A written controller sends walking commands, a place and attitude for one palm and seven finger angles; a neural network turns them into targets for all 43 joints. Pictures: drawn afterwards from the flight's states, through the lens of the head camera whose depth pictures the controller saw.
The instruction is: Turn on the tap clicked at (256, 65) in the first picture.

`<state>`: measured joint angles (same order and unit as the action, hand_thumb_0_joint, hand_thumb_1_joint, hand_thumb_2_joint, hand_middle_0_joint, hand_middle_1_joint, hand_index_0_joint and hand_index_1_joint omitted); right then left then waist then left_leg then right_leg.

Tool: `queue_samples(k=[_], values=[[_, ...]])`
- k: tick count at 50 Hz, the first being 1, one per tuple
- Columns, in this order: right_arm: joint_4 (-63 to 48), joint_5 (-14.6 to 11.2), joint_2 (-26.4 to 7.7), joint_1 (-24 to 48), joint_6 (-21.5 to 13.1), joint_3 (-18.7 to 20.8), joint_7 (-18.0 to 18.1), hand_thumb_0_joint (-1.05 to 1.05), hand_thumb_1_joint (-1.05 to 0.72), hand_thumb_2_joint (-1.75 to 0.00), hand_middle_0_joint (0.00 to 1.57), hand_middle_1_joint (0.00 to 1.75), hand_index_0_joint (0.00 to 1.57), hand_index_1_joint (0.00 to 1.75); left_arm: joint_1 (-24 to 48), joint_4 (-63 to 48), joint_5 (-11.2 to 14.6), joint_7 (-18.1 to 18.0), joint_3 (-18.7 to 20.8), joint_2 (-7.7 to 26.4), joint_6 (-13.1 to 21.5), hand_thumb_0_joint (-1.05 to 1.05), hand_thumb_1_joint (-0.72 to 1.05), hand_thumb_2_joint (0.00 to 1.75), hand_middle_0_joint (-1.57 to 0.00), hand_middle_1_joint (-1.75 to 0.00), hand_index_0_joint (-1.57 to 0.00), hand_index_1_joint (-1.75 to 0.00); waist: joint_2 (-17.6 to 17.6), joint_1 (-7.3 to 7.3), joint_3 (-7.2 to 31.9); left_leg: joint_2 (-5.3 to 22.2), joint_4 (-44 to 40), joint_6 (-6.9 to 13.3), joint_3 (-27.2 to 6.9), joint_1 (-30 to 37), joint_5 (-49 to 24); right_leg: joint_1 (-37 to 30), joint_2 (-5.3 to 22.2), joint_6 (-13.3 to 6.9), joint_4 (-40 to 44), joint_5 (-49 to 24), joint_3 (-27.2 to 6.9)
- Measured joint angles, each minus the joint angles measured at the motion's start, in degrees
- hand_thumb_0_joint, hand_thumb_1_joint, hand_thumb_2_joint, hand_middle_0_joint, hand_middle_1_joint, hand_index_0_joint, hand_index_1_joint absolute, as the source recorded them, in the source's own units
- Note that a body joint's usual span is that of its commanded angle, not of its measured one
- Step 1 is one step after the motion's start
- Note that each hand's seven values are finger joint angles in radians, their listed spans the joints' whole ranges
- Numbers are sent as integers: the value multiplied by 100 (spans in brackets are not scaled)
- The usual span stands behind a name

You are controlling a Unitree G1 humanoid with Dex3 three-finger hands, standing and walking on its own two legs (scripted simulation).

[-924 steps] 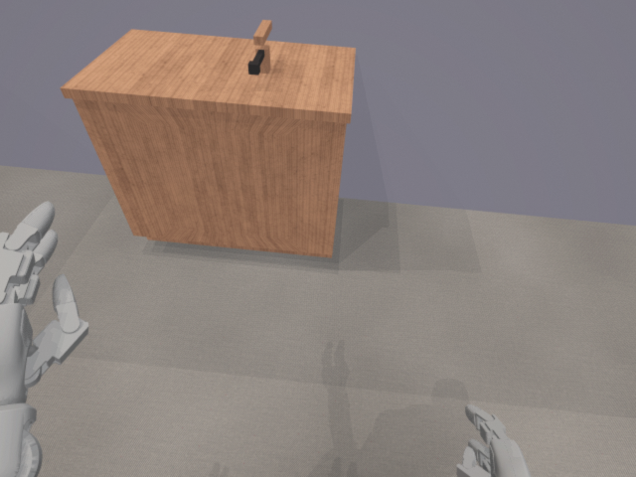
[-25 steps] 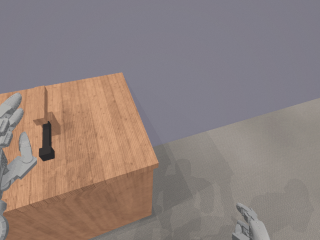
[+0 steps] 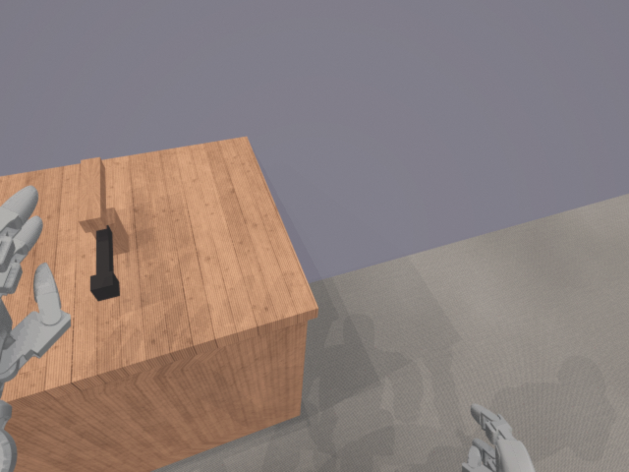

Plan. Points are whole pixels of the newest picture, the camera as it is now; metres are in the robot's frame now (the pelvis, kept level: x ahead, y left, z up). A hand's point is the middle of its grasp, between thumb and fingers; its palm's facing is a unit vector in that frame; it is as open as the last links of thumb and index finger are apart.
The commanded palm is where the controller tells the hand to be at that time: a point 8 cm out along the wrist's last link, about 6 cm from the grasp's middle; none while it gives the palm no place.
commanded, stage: shuffle to correct the standing spot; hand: left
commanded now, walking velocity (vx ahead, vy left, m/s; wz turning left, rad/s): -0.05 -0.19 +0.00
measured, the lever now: (105, 286) +0.33 +0.32 +0.02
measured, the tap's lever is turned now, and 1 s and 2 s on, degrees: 0 0 0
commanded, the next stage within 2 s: none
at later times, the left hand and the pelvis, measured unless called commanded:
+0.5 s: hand (84, 281) +0.25 +0.24 +0.17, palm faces +0.35 -0.85 -0.41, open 7.5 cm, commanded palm +0.19 +0.28 +0.18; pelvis +0.03 +0.00 +0.00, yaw +0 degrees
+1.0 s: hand (70, 314) +0.21 +0.24 +0.17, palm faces +0.38 -0.85 -0.37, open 7.5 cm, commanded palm +0.16 +0.28 +0.18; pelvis +0.00 -0.01 +0.00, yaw +1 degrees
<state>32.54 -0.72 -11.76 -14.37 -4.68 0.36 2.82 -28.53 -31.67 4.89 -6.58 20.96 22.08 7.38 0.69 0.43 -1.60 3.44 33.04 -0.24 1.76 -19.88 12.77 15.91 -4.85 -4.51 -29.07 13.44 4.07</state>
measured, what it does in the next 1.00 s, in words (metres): stands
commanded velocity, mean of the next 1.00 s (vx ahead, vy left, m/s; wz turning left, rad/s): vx -0.12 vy -0.19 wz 0.00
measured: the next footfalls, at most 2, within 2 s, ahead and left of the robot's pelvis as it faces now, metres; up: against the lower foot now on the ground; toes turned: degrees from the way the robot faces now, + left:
none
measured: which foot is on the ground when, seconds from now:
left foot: down 0.00-1.00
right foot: down 0.00-1.00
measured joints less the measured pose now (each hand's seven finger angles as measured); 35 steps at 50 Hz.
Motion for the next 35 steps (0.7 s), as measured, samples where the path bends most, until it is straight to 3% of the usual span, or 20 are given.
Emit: queue_samples(k=[5, 14, 24, 35], values=[[7, 24, 95, -55, 43, -59, -26, 2, -90, -90, 20, 30, 20, 30, 185, 160, -123, -18, 51, 12, -28, 2, 89, 90, -21, -30, -21, -30, 51, 0, 13, -31, -141, 3, 45, 123, 7, -71, 88, 277, 50, 34, 29], [-75, 26, 188, 31, 13, -108, -194, 2, -90, -90, 20, 30, 21, 30, 179, 150, -106, 74, 5, 30, 10, 2, 89, 90, -21, -30, -20, -30, -114, -63, -8, 69, -11, -41, -37, 50, 127, -155, -32, -35, 243, -45, 106], [-5, 55, 95, 149, 100, -15, -79, 2, -90, -90, 20, 30, 20, 30, 135, 55, -46, 51, 58, 135, -49, 2, 89, 90, -21, -30, -21, -30, 55, -72, -52, -6, -84, -62, -14, 225, 227, -244, 48, 53, 116, 180, 83], [-228, 14, 78, 406, 68, 15, -72, 1, -90, -90, 20, 30, 20, 30, 30, -191, -34, 91, 84, 173, 48, 2, 89, 90, -21, -30, -21, -30, -33, -24, -205, 87, -38, -134, -42, 99, 182, -161, -46, -49, 178, 76, 107]])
